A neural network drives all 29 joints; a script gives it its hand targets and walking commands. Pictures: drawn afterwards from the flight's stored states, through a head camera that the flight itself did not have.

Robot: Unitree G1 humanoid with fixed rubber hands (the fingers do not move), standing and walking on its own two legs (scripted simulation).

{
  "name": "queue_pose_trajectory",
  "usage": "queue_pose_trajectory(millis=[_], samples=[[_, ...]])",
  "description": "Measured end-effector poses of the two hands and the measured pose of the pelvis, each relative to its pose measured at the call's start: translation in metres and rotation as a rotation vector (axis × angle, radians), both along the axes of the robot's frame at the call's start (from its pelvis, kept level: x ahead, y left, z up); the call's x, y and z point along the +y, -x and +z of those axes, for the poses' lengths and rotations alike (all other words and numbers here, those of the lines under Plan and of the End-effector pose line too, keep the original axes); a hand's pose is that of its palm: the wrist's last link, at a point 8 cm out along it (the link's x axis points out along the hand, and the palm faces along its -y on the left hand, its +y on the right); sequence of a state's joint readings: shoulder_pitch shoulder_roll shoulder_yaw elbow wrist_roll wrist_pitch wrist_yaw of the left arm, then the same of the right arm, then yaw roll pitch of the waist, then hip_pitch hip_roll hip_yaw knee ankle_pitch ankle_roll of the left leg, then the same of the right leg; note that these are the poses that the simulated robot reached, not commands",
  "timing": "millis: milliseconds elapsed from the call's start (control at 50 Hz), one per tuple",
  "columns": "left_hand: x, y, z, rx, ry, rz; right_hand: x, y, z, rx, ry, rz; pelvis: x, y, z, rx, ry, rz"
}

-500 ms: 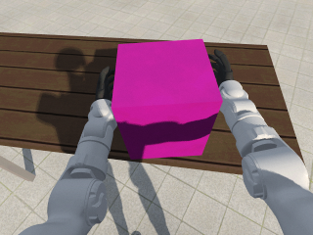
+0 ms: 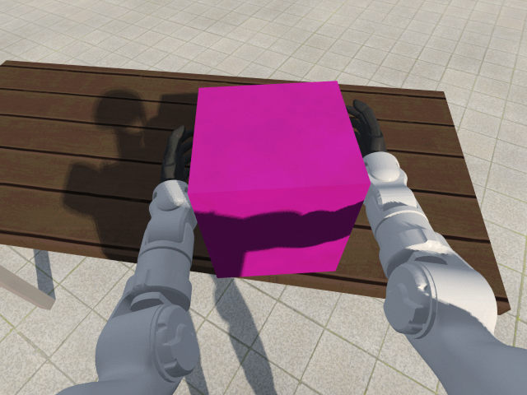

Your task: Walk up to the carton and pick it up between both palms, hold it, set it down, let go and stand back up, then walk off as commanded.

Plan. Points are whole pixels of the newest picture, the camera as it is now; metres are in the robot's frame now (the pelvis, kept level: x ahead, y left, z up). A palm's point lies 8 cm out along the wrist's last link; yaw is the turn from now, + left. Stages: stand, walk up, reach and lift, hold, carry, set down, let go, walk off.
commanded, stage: reach and lift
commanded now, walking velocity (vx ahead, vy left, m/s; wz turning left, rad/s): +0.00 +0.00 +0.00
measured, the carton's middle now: (272, 186) +0.43 +0.07 +0.06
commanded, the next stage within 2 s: none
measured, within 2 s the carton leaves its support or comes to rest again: leaves its support in 0.78 s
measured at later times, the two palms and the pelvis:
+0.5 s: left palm (173, 184) +0.39 +0.21 +0.09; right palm (369, 158) +0.46 -0.08 +0.11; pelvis +0.00 +0.00 +0.00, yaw +0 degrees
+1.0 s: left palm (168, 183) +0.38 +0.22 +0.10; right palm (370, 155) +0.45 -0.08 +0.13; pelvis -0.01 +0.00 +0.00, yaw +0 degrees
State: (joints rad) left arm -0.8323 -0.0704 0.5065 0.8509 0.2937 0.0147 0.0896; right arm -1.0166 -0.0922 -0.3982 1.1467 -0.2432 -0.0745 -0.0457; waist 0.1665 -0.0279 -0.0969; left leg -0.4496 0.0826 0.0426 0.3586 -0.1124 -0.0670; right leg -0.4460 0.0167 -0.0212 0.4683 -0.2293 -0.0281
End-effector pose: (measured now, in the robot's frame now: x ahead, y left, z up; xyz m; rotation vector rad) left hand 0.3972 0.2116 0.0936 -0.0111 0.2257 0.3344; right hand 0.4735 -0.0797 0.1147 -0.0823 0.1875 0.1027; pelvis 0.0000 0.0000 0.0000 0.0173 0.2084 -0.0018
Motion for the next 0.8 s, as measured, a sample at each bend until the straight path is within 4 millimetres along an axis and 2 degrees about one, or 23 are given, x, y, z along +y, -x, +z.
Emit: queue_pose_trajectory(millis=[260, 620, 800], samples=[[0.001, 0.011, -0.001, -0.001, 0.020, 0.004, 0.001, 0.011, -0.001, 0.001, -0.008, -0.001, 0.000, 0.003, 0.000, -0.021, -0.001, 0.001], [0.001, 0.009, -0.002, 0.006, 0.024, 0.004, 0.001, 0.010, -0.003, 0.009, -0.023, -0.001, 0.000, 0.001, 0.001, -0.021, -0.001, 0.002], [0.002, 0.010, 0.004, -0.048, 0.017, 0.008, 0.002, 0.012, 0.004, -0.051, -0.022, 0.004, 0.001, 0.003, 0.001, -0.023, -0.001, 0.002]])
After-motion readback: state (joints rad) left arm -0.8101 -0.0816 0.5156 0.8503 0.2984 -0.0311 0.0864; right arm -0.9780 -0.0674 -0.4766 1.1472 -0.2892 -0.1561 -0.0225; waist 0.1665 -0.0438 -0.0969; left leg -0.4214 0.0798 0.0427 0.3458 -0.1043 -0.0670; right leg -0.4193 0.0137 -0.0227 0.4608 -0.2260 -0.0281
